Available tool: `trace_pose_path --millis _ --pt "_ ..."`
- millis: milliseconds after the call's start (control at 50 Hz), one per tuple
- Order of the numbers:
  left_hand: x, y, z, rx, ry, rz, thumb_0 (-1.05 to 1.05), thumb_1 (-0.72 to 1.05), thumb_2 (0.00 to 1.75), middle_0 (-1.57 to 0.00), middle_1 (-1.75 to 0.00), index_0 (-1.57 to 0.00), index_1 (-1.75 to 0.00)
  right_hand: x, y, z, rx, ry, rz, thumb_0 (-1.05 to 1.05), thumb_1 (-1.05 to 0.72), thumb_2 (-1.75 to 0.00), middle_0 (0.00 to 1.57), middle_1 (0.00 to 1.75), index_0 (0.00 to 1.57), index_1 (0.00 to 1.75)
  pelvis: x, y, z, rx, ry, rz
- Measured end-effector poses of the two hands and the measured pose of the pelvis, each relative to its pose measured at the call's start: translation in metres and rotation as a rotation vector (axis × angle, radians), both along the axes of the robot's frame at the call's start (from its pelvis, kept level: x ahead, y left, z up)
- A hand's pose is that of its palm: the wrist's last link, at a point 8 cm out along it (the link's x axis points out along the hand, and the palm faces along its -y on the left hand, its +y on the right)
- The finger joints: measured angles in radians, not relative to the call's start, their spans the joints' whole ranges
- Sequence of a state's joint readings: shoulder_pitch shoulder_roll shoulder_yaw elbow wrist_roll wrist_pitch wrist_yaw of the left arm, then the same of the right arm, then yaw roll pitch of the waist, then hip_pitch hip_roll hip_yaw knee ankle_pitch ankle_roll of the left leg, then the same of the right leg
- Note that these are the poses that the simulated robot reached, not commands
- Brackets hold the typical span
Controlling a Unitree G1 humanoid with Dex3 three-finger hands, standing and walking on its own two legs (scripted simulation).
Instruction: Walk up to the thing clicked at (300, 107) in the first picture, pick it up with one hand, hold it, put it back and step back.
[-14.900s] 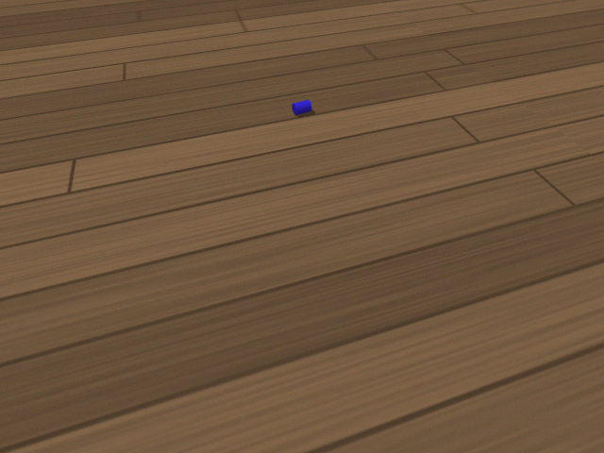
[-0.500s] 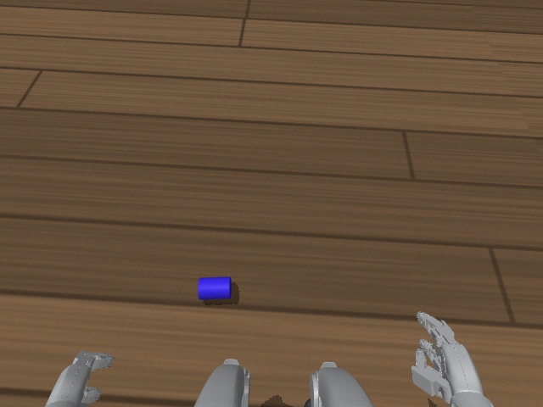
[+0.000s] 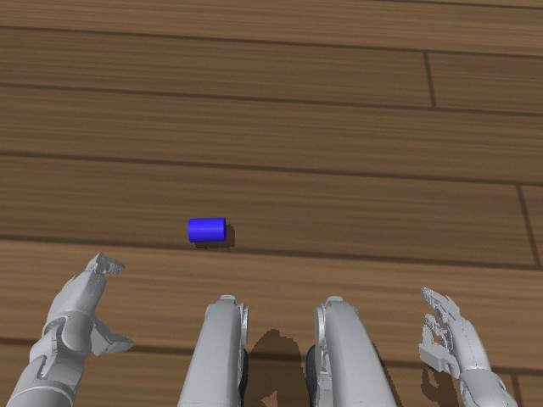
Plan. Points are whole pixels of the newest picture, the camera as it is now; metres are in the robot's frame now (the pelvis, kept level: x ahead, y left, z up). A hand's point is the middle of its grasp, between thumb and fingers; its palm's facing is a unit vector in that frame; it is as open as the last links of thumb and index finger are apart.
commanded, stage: rise first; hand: left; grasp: from above
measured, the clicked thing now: (207, 229) +0.50 +0.21 -0.52
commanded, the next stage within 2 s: none
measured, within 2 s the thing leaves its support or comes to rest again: neither
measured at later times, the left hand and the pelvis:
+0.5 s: hand (148, 260) +0.36 +0.29 -0.29, palm faces -0.48 -0.16 -0.86, open 13.8 cm; pelvis -0.05 +0.00 -0.15, yaw -3 degrees
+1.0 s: hand (165, 242) +0.42 +0.28 -0.36, palm faces -0.46 +0.00 -0.89, open 13.9 cm; pelvis -0.04 +0.01 -0.19, yaw -5 degrees
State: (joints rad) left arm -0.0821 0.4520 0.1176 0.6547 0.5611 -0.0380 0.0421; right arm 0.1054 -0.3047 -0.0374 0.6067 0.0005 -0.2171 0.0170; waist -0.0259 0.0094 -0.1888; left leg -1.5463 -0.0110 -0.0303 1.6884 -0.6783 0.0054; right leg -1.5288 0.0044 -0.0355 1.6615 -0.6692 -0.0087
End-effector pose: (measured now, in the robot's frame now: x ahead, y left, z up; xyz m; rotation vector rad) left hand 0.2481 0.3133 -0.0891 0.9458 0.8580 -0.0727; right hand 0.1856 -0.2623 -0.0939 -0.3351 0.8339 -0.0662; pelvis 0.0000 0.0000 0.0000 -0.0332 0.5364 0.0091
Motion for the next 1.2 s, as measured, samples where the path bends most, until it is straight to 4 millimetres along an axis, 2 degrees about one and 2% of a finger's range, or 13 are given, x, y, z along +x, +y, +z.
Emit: trace_pose_path --millis 100,200,280,360,500,620,920,1200 --pt "0.035 -0.005 -0.039 0.089 -0.048 -0.118 0.00 -0.51 0.98 -0.10 -1.05 -0.09 -1.06 -0.024 -0.005 -0.056 0.007 0.086 -0.015 0.01 -0.89 -0.90 0.21 0.30 0.21 0.30 -0.014 -0.001 -0.042 -0.004 0.045 -0.006" --pt "0.063 -0.010 -0.073 0.168 -0.076 -0.223 0.00 -0.50 0.98 -0.11 -1.04 -0.10 -1.04 -0.059 -0.007 -0.105 0.018 0.193 -0.032 0.01 -0.90 -0.90 0.21 0.30 0.21 0.30 -0.028 -0.001 -0.078 -0.010 0.067 -0.009" --pt "0.082 -0.011 -0.096 0.222 -0.096 -0.292 0.00 -0.49 0.98 -0.11 -1.04 -0.11 -1.03 -0.092 -0.008 -0.134 0.018 0.278 -0.057 0.01 -0.90 -0.90 0.21 0.30 0.21 0.30 -0.038 -0.002 -0.103 -0.016 0.072 -0.012" --pt "0.097 -0.011 -0.115 0.262 -0.109 -0.347 0.00 -0.48 0.98 -0.11 -1.04 -0.11 -1.03 -0.123 -0.010 -0.153 0.006 0.349 -0.088 0.01 -0.90 -0.90 0.21 0.30 0.21 0.30 -0.046 -0.002 -0.124 -0.024 0.067 -0.015" --pt "0.120 -0.016 -0.144 0.306 -0.130 -0.446 0.00 -0.48 0.98 -0.11 -1.01 -0.11 -1.01 -0.165 -0.014 -0.168 -0.035 0.444 -0.139 0.01 -0.90 -0.90 0.21 0.30 0.21 0.30 -0.054 0.001 -0.151 -0.043 0.056 -0.020" --pt "0.139 -0.019 -0.165 0.338 -0.159 -0.510 0.00 -0.48 0.99 -0.11 -0.98 -0.11 -0.98 -0.184 -0.015 -0.175 -0.068 0.505 -0.162 0.01 -0.91 -0.90 0.21 0.30 0.21 0.30 -0.054 0.004 -0.168 -0.060 0.060 -0.025" --pt "0.171 -0.029 -0.203 0.396 -0.169 -0.620 0.00 -0.48 0.97 -0.12 -0.95 -0.11 -0.95 -0.186 -0.006 -0.193 -0.070 0.569 -0.144 0.00 -0.90 -0.90 0.21 0.30 0.21 0.30 -0.046 0.010 -0.190 -0.080 0.089 -0.028" --pt "0.187 -0.035 -0.227 0.400 -0.168 -0.586 0.00 -0.46 0.95 -0.12 -0.98 -0.13 -0.96 -0.193 -0.007 -0.204 -0.072 0.616 -0.122 0.00 -0.91 -0.90 0.21 0.30 0.21 0.30 -0.042 0.006 -0.202 -0.081 0.097 -0.045"
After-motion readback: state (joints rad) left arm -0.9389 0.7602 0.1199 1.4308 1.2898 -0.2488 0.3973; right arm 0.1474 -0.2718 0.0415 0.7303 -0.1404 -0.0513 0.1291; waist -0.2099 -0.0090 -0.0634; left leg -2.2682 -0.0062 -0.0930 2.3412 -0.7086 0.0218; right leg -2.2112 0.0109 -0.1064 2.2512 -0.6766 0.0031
